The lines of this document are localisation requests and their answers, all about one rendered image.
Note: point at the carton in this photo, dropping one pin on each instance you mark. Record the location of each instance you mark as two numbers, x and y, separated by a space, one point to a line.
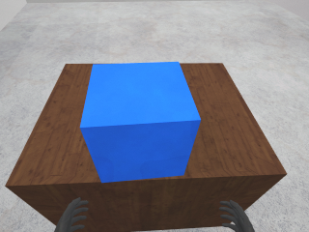
139 121

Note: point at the robot right hand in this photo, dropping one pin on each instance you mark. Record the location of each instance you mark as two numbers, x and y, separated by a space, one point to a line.
240 219

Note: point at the pedestal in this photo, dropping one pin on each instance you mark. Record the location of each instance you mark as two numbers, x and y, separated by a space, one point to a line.
231 159

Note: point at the robot left hand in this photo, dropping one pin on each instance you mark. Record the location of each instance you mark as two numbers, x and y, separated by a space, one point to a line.
67 219

